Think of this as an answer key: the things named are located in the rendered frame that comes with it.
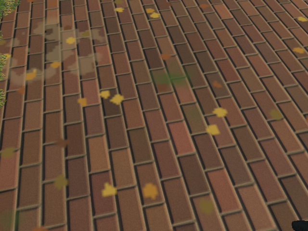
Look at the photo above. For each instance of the right robot hand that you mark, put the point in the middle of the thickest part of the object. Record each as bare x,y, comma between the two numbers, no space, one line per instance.
300,225

